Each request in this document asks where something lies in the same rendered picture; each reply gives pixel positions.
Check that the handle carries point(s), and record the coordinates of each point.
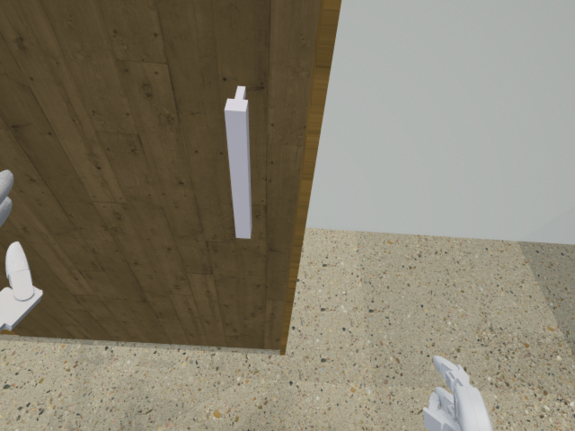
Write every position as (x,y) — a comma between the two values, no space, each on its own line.
(238,144)

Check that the right robot hand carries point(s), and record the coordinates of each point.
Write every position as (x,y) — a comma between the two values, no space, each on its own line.
(465,411)

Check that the left robot hand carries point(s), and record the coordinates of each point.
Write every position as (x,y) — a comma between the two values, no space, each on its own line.
(15,302)

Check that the wardrobe door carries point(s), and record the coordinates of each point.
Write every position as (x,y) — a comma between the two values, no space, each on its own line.
(112,122)

